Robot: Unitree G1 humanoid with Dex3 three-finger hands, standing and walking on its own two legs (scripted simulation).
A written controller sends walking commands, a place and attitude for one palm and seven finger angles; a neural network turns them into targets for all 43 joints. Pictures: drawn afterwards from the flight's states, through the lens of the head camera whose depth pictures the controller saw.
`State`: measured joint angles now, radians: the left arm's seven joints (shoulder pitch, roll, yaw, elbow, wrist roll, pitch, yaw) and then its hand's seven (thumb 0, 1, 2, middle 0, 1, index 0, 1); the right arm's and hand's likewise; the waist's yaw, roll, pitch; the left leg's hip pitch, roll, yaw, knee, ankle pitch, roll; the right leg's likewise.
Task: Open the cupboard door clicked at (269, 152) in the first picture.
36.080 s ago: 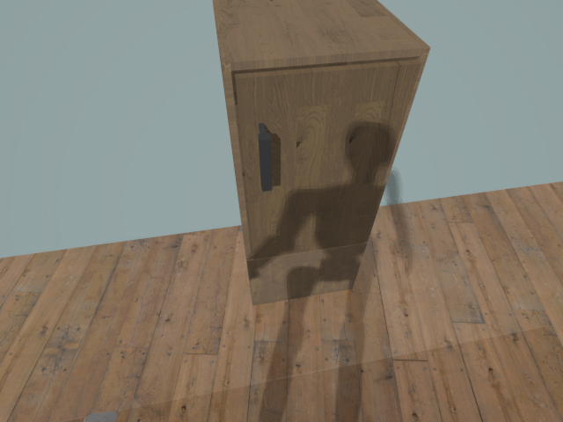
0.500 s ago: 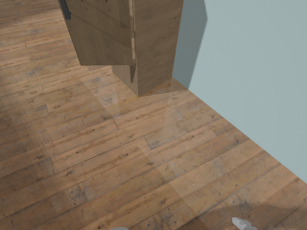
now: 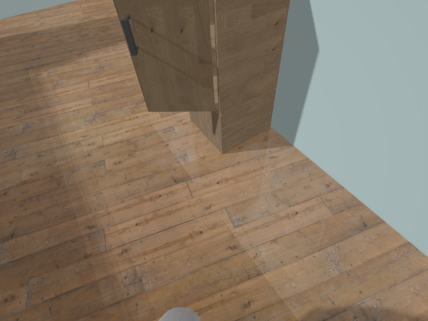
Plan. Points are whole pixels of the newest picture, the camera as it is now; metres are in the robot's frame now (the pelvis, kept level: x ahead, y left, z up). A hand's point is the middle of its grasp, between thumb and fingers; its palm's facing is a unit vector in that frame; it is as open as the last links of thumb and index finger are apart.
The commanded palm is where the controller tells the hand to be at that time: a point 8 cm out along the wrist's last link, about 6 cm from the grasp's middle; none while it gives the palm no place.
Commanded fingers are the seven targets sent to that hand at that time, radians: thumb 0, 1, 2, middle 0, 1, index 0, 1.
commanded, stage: take the last steps up to it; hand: left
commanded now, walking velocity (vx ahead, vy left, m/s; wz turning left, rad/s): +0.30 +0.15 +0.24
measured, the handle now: (131, 35) +1.12 +0.42 +0.00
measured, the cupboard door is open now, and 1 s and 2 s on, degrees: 54 54 54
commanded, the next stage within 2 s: come to a stop and stand still in 1.40 s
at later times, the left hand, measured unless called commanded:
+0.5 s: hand out of the picture +0.09 +0.29 -0.18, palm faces +0.18 -0.97 -0.18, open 7.4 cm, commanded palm none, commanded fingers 0.00 0.90 0.90 -0.20 -0.30 -0.20 -0.30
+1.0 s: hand (126, 208) +0.41 +0.29 -0.16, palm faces +0.09 -0.98 -0.17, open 7.3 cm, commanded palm none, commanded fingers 0.00 0.90 0.90 -0.20 -0.30 -0.20 -0.30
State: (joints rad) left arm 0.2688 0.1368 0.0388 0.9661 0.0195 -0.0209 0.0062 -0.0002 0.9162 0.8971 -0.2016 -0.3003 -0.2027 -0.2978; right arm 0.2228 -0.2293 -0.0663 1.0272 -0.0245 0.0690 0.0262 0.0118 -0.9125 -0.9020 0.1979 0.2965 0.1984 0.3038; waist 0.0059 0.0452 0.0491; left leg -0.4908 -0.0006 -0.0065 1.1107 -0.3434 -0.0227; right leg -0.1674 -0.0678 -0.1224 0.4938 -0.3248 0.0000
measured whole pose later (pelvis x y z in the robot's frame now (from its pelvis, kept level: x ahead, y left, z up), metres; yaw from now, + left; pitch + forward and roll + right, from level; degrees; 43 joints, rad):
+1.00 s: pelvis +0.33 +0.12 -0.01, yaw +4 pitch +0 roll +0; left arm 0.16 0.12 0.04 0.97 0.01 -0.06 0.00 -0.01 0.91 0.90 -0.20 -0.30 -0.20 -0.30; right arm 0.40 -0.14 -0.03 1.16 -0.01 0.00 0.00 0.01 -0.91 -0.90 0.20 0.30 0.20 0.30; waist -0.03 0.03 0.08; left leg -0.36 0.03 0.06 1.12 -0.40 0.01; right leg -0.27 -0.03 -0.14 0.54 -0.27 -0.04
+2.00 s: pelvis +0.55 +0.22 -0.01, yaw +3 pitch +0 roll -1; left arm 0.14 0.17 0.05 1.01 0.01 0.06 0.03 0.00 0.91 0.90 -0.20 -0.30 -0.20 -0.30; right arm 0.23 -0.15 -0.04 1.05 -0.02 0.03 -0.03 0.01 -0.91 -0.90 0.20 0.30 0.20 0.30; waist 0.00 -0.05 0.07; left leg -0.24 0.01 0.10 0.57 -0.33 0.05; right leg -0.37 -0.04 -0.03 0.77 -0.44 0.01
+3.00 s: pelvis +0.51 +0.20 +0.00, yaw +1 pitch +0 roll +0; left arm 0.31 0.15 -0.02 1.09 0.01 -0.01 0.03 0.00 0.90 0.90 -0.20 -0.30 -0.20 -0.30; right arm 0.32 -0.15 0.01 1.13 -0.01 -0.01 -0.01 0.01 -0.91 -0.90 0.20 0.30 0.20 0.30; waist -0.01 -0.01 0.02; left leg -0.24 0.04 0.12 0.49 -0.24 0.01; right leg -0.18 0.00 0.00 0.49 -0.31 0.00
